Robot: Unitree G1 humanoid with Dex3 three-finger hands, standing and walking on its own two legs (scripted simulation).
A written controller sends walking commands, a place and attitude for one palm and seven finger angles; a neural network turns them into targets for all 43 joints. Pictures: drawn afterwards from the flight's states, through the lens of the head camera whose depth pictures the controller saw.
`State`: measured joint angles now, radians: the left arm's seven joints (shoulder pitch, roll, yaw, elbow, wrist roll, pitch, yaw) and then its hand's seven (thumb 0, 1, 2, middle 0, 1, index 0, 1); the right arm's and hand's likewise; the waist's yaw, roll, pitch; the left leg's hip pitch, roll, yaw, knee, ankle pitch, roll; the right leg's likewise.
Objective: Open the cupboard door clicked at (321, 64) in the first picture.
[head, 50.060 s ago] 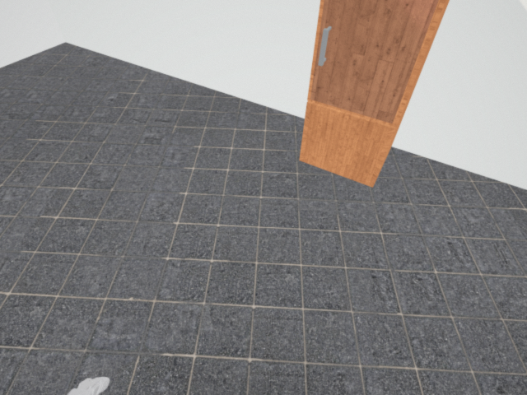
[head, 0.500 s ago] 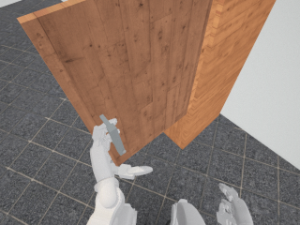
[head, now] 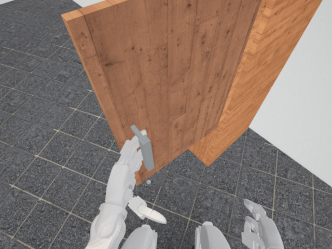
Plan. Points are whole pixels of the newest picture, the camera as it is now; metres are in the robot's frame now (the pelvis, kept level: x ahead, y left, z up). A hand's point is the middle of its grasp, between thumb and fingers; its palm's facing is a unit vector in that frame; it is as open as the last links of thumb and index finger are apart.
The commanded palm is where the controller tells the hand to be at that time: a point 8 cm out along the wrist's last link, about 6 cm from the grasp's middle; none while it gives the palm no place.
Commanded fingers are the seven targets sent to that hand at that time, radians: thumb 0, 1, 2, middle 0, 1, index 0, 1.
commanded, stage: slide the hand sideways off the handle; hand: left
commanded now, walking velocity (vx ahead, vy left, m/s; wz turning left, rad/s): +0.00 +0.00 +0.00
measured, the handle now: (142, 149) +0.35 +0.08 +0.03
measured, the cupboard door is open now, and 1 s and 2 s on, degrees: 85 86 86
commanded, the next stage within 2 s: draw the hand back to the body in 0.92 s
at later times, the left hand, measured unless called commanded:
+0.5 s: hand (132, 196) +0.23 +0.09 +0.03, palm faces -0.07 -1.00 +0.01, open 16.3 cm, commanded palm +0.20 +0.15 +0.03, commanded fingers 0.00 -0.50 0.30 -0.15 -0.30 -0.15 -0.30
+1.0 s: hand (113, 215) +0.19 +0.12 +0.02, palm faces -0.04 -1.00 -0.05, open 16.3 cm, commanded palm +0.17 +0.18 +0.03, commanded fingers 0.00 -0.50 0.30 -0.15 -0.30 -0.15 -0.30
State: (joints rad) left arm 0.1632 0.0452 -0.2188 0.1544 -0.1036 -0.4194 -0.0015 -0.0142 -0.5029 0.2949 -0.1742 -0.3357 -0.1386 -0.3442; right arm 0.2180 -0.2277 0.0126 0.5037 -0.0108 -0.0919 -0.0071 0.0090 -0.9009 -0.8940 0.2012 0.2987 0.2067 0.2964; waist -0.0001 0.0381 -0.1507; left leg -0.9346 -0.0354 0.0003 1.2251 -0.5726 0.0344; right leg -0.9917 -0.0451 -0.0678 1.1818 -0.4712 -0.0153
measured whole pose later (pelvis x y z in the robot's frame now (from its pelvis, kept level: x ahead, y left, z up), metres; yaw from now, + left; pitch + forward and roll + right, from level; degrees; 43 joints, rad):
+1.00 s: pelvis +0.01 -0.02 -0.03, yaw +0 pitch +19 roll -1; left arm 0.57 0.19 0.01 -0.18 -0.18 -0.44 -0.19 -0.01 -0.50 0.30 -0.16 -0.30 -0.15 -0.30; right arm 0.20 -0.23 0.00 0.41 0.00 -0.09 -0.05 0.01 -0.90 -0.89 0.20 0.30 0.21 0.30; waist 0.02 0.02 -0.19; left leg -1.06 -0.01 -0.04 1.37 -0.65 0.00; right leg -1.11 -0.02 -0.10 1.32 -0.55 -0.05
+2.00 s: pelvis +0.05 +0.01 +0.09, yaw +0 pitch +0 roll -1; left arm 0.57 0.33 0.20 -0.44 -0.03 -0.03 0.14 0.00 0.22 0.60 -0.19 -0.30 -0.18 -0.30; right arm 0.27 -0.22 0.07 0.56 0.00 -0.15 -0.10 0.01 -0.90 -0.89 0.20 0.30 0.21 0.30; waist 0.05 0.07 -0.06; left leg -0.23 -0.04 0.00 0.65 -0.41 0.05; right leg -0.29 -0.03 -0.06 0.62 -0.32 0.01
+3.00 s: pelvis +0.02 +0.00 +0.10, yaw -2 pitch +0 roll +0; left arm 0.56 0.39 0.36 -0.46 -0.03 -0.15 0.11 0.01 0.89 0.89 -0.22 -0.30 -0.21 -0.31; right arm 0.16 -0.24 0.00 0.59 -0.01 -0.05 -0.09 0.01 -0.90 -0.89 0.20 0.30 0.21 0.30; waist 0.00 0.03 0.04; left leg -0.19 -0.02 0.01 0.45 -0.26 0.02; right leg -0.25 0.00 -0.04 0.42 -0.16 -0.01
